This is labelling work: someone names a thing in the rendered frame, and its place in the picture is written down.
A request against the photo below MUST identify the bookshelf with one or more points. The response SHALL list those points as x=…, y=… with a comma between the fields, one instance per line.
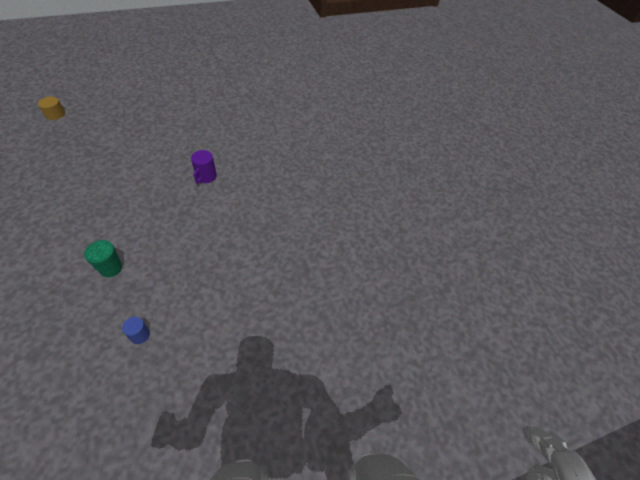
x=340, y=7

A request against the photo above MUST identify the right robot hand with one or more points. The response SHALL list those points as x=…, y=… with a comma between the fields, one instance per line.
x=567, y=465

